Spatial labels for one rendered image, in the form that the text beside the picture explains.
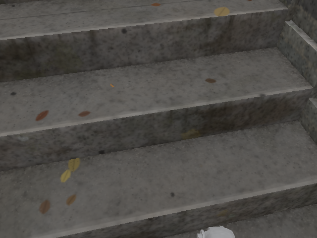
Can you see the right robot thigh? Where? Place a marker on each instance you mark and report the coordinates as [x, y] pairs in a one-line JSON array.
[[215, 232]]

